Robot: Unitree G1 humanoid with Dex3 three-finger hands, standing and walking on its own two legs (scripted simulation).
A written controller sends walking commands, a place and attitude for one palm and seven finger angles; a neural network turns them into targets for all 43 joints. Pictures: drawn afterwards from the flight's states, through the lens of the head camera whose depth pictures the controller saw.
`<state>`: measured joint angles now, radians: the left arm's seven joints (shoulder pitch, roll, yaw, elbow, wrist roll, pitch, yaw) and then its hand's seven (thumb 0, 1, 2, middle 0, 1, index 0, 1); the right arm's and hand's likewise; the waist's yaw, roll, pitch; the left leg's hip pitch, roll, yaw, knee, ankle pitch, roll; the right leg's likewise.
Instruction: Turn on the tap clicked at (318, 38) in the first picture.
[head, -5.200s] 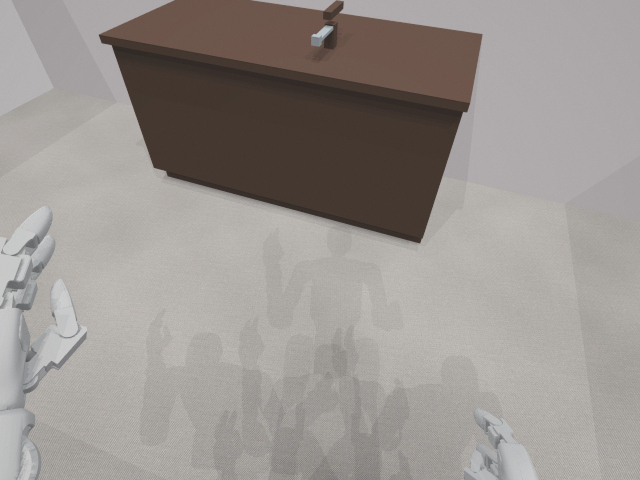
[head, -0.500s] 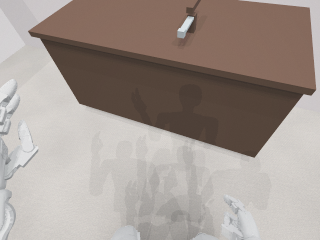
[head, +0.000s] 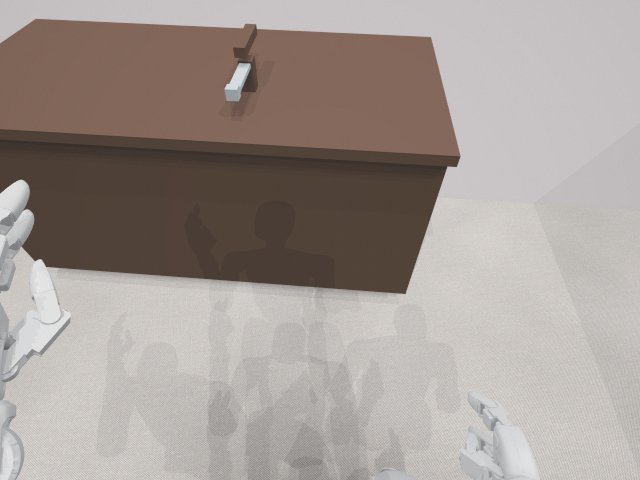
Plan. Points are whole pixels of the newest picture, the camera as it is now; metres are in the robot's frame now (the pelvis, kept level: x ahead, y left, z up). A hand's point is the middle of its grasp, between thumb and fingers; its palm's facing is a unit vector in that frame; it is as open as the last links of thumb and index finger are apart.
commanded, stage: turn to face it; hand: left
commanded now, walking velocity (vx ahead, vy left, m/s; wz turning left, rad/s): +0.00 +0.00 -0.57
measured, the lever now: (232, 92) +0.86 +0.29 +0.02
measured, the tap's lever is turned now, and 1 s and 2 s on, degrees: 0 0 0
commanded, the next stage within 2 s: take the last steps up to it in 0.56 s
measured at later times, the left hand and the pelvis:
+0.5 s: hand (185, 326) +0.21 +0.14 +0.18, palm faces +0.20 -0.87 -0.46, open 7.4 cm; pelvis -0.05 -0.04 +0.00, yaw -13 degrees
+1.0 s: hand (230, 365) +0.18 +0.10 +0.18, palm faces +0.12 -0.87 -0.48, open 7.4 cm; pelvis -0.09 -0.07 +0.01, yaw -17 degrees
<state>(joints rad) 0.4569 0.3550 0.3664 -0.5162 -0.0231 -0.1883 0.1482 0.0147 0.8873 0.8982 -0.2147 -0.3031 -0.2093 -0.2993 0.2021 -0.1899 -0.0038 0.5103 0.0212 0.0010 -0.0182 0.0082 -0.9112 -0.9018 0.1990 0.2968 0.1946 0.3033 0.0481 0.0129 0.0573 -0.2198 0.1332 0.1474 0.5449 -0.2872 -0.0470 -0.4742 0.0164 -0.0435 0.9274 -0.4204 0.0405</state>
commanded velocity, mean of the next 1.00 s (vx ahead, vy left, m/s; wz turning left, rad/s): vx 0.11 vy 0.05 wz -0.17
